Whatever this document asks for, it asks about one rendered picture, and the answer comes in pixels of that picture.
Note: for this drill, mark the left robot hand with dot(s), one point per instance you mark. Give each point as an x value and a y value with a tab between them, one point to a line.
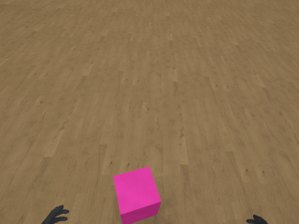
52	217

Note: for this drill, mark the right robot hand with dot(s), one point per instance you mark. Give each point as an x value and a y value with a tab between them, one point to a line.
256	220

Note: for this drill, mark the carton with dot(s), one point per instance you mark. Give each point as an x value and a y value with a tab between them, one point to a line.
137	195

